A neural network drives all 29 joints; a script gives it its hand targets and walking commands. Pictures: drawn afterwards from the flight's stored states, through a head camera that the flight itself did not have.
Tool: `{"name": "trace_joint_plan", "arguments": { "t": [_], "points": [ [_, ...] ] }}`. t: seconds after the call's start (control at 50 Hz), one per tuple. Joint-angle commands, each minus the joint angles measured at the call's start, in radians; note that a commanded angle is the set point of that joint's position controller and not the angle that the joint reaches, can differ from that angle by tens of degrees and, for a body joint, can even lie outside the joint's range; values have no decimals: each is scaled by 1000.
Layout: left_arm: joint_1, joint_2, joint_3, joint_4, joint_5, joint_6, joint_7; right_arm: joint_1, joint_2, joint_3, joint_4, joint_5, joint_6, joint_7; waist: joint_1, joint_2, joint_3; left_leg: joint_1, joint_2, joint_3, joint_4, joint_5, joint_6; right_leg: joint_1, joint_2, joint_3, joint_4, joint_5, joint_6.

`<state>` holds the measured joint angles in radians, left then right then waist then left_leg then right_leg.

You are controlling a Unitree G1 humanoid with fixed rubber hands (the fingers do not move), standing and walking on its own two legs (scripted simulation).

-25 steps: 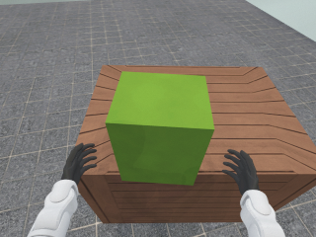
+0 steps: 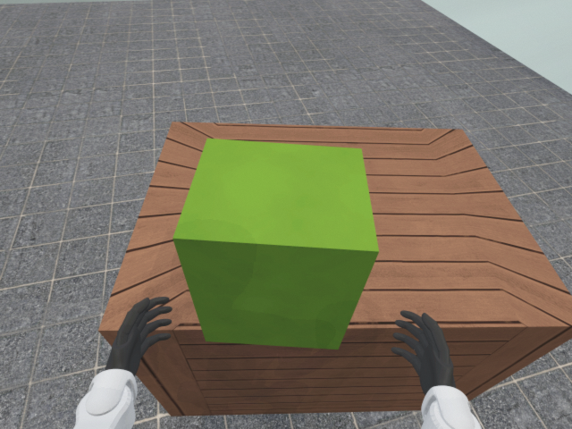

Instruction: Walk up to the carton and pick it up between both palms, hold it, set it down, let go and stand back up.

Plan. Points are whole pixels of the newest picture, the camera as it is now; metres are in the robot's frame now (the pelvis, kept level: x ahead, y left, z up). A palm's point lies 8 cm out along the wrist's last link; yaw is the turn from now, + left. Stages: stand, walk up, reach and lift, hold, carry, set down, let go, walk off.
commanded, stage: set down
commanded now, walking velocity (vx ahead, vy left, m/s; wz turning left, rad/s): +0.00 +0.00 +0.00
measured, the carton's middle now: (277, 252) +0.39 +0.04 +0.01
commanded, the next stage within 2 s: let go in 1.38 s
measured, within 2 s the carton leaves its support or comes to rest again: neither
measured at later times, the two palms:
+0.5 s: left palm (119, 386) +0.19 +0.24 -0.05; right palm (437, 411) +0.18 -0.19 -0.05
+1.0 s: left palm (128, 408) +0.17 +0.23 -0.07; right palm out of the picture +0.16 -0.20 -0.07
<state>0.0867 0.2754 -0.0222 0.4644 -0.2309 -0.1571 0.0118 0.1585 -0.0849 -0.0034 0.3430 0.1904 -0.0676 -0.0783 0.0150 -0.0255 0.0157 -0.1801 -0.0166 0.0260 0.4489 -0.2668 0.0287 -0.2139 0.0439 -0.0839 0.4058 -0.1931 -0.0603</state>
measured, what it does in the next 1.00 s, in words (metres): stands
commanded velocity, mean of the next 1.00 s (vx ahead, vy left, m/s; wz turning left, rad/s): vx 0.00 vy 0.00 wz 0.00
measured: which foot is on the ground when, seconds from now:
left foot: down 0.00-1.00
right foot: down 0.00-1.00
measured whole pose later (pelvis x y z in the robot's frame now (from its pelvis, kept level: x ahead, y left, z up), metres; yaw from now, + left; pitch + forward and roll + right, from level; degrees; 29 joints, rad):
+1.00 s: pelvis +0.00 +0.01 +0.00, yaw -3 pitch -4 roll -1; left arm 0.19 0.22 -0.04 0.57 -0.08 -0.07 0.06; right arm 0.18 -0.13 -0.01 0.73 0.07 -0.25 0.02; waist 0.04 -0.03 0.05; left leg -0.07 -0.02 0.07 0.41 -0.28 0.04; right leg -0.12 0.05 -0.04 0.39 -0.20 -0.05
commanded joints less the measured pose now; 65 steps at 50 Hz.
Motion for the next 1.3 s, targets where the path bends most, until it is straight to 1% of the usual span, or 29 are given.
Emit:
{"name": "trace_joint_plan", "arguments": {
  "t": [0.0,0.04,0.08,0.18,0.24,0.28,0.32,0.38,0.44,0.5,0.6,0.74,1.0,1.28],
  "points": [
    [-212,211,39,-369,-30,-216,26,-196,-111,7,-336,14,-182,28,-10,61,-321,-249,32,-64,-48,205,-43,396,-108,184,77,335,39],
    [-164,216,37,-356,-27,-255,30,-148,-108,11,-289,16,-223,36,-19,65,-329,-255,36,-69,-37,209,-42,412,-108,188,101,368,40],
    [-116,215,35,-325,-15,-283,28,-111,-104,11,-216,20,-268,41,-23,74,-328,-242,37,-75,-24,245,-45,412,-100,184,114,409,39],
    [2,173,44,-190,40,-315,1,-40,-104,23,20,36,-390,42,-18,92,-275,-140,28,-93,11,403,-66,342,-71,161,100,489,30],
    [43,138,53,-111,68,-307,-24,-24,-120,31,149,47,-461,43,-18,101,-212,-64,24,-96,16,464,-81,281,-58,150,70,469,20],
    [44,129,49,-101,68,-285,-34,-36,-141,26,184,46,-482,44,-21,107,-168,-24,29,-92,5,468,-85,256,-50,144,44,411,10],
    [22,127,37,-115,59,-252,-34,-60,-159,14,177,34,-471,45,-23,110,-125,-7,38,-83,-22,430,-84,238,-42,138,16,321,-3],
    [-5,115,20,-134,48,-211,-14,-85,-163,-5,141,9,-430,55,-12,97,-69,-23,52,-71,-63,350,-75,220,-37,131,-10,209,-14],
    [-21,101,13,-129,54,-189,10,-95,-163,-11,124,-10,-391,71,3,86,-42,-36,61,-61,-89,299,-67,220,-40,131,-21,160,-19],
    [-35,91,9,-110,64,-171,28,-97,-164,-14,125,-24,-360,85,13,72,-36,-43,66,-49,-105,259,-57,225,-48,135,-27,138,-19],
    [-47,80,9,-77,83,-134,44,-95,-166,-23,154,-42,-322,93,21,59,-46,-47,67,-31,-120,214,-46,236,-59,142,-32,128,-17],
    [-43,67,18,-56,118,-61,51,-92,-171,-37,209,-71,-281,93,24,58,-57,-36,66,-12,-132,208,-43,238,-61,141,-47,127,-16],
    [-14,59,25,-99,159,78,52,-71,-161,-55,223,-131,-211,95,17,48,-56,-35,58,12,-139,210,-39,226,-62,131,-69,132,-1],
    [39,61,45,-98,201,183,40,-28,-177,-56,263,-168,-183,103,13,47,-66,-12,51,18,-116,266,-43,223,-59,116,-63,200,9]
  ]
}}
